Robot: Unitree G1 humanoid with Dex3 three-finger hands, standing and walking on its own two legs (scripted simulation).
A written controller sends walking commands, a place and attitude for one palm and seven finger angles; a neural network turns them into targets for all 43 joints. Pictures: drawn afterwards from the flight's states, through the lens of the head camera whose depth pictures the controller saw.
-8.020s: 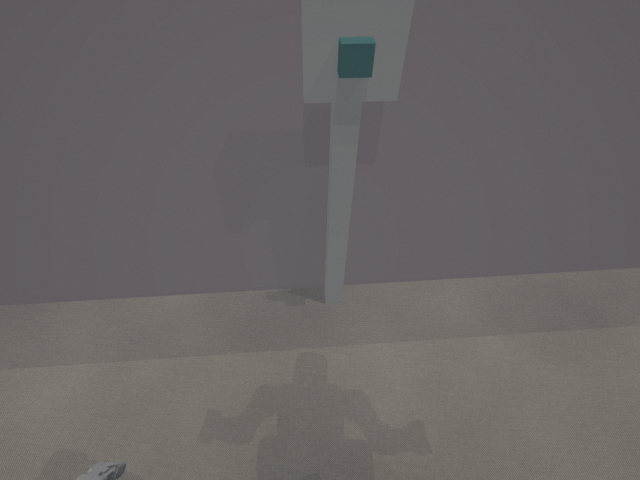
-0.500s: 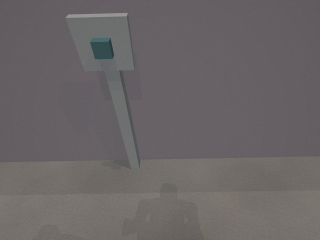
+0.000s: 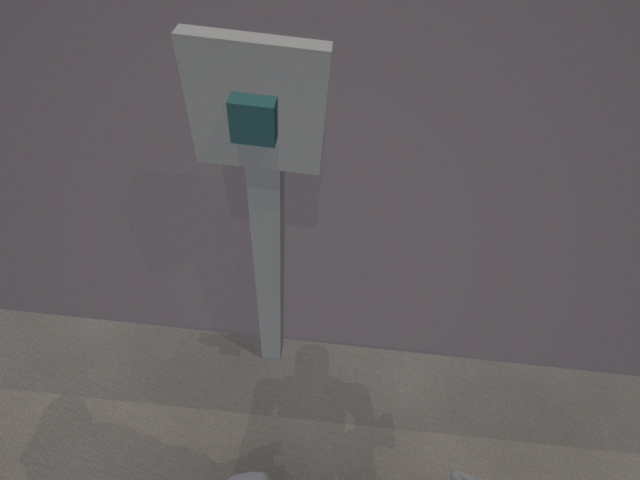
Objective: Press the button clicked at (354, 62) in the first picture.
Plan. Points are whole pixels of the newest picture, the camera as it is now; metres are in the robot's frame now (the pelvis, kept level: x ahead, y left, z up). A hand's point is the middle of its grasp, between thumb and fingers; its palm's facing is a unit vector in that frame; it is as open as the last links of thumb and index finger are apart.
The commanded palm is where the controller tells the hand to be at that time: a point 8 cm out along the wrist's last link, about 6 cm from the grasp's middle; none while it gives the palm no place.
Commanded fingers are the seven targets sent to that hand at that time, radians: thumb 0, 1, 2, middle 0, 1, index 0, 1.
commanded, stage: come to a stop and stand still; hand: left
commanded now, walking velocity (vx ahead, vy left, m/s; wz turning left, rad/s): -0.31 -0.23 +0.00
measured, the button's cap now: (254, 118) +0.52 +0.17 +0.17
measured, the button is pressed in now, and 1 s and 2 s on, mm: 0 0 0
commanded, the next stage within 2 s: look again from close up in 0.84 s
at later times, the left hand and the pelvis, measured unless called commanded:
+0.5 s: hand out of the picture +0.08 +0.17 -0.17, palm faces -0.01 -0.97 -0.26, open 7.4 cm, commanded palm none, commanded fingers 0.00 0.90 0.90 -0.20 -0.30 -0.20 -0.30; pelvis -0.01 -0.04 -0.01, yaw +1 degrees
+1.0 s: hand out of the picture +0.06 +0.19 -0.14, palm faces +0.02 -0.94 -0.35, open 7.4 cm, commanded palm none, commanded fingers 0.00 0.90 0.90 -0.20 -0.30 -0.20 -0.30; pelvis +0.00 -0.06 +0.01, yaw +2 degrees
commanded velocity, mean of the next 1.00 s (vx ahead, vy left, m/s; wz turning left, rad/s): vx -0.03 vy -0.02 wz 0.00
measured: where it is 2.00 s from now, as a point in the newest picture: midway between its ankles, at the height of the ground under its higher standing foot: outside the picture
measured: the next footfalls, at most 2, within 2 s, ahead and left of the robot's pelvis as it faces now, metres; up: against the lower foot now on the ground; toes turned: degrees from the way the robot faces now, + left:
right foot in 0.38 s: +0.04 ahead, -0.20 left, +0.00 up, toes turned -1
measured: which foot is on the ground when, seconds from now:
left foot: down 0.00-1.00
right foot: up 0.00-0.36, down 0.38-1.00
